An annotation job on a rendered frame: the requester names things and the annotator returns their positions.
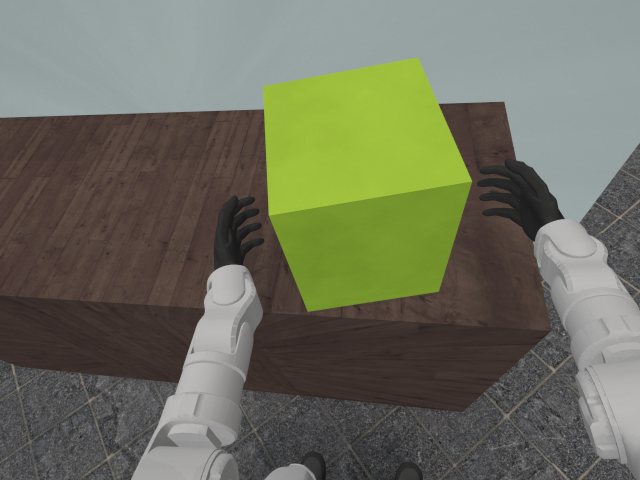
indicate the left robot foot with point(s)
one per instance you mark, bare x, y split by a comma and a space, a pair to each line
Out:
315, 462

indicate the left robot shin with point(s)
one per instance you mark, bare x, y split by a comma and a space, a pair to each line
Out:
303, 467

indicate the robot right upper arm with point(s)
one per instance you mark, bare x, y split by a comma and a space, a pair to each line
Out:
610, 408

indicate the right robot forearm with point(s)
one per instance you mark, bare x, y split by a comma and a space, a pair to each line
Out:
600, 316

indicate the pedestal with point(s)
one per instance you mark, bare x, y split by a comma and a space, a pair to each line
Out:
107, 228

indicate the robot left upper arm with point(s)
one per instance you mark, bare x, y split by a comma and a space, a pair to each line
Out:
187, 463

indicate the robot right hand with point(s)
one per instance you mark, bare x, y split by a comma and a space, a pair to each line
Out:
534, 206

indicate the left robot forearm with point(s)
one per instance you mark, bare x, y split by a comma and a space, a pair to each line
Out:
205, 412

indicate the carton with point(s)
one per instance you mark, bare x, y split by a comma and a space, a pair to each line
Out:
366, 185

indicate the robot left hand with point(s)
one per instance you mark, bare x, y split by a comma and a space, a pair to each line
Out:
227, 243

